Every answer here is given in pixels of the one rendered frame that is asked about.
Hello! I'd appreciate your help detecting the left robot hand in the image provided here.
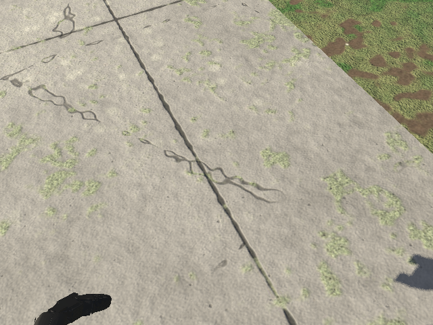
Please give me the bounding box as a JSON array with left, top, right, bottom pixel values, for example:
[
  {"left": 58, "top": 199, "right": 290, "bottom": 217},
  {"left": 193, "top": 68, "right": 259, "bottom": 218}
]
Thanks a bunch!
[{"left": 34, "top": 292, "right": 112, "bottom": 325}]

